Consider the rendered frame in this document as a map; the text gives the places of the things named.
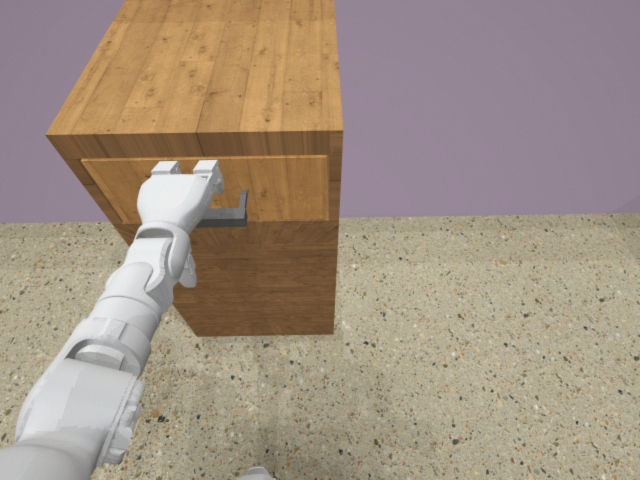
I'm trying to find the handle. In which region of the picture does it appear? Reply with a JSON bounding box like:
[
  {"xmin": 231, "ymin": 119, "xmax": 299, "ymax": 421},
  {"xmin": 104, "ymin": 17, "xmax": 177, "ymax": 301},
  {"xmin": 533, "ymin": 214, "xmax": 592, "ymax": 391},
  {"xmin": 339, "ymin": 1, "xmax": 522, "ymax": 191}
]
[{"xmin": 195, "ymin": 190, "xmax": 248, "ymax": 228}]

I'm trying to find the cabinet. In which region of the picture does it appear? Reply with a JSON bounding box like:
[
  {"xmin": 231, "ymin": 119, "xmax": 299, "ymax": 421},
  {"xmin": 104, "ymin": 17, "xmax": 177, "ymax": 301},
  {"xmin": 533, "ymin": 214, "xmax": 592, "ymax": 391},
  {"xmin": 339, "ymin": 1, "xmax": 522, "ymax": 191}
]
[{"xmin": 45, "ymin": 0, "xmax": 343, "ymax": 337}]

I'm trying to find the robot left hand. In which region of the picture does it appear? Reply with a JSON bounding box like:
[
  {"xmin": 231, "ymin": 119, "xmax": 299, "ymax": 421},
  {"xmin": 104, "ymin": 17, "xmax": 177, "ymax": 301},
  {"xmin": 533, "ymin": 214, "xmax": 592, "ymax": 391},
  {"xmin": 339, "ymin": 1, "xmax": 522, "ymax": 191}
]
[{"xmin": 137, "ymin": 160, "xmax": 224, "ymax": 288}]

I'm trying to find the left robot shin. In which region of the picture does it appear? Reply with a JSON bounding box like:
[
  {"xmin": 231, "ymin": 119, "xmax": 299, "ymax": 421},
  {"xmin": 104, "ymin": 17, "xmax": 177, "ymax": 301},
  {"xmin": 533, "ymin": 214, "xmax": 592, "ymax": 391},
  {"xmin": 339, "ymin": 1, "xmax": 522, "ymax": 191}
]
[{"xmin": 247, "ymin": 467, "xmax": 273, "ymax": 479}]

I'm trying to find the robot left forearm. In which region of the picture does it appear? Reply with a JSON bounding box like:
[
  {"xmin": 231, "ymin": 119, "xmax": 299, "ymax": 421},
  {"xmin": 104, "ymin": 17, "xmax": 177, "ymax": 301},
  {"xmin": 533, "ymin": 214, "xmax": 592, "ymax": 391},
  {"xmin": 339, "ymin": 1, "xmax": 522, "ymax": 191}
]
[{"xmin": 15, "ymin": 222, "xmax": 190, "ymax": 444}]

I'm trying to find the robot left upper arm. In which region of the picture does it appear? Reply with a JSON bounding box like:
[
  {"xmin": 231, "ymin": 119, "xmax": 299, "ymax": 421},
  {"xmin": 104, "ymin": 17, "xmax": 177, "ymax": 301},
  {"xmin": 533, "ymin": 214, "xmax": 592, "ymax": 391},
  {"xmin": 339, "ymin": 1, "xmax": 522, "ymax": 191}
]
[{"xmin": 0, "ymin": 358, "xmax": 145, "ymax": 480}]

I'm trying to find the drawer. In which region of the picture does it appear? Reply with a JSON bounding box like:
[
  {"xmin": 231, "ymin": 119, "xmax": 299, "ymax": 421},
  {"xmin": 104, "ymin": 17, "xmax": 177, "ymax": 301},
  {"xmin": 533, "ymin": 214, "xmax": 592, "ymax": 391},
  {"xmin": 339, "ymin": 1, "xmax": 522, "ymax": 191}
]
[{"xmin": 81, "ymin": 155, "xmax": 326, "ymax": 222}]

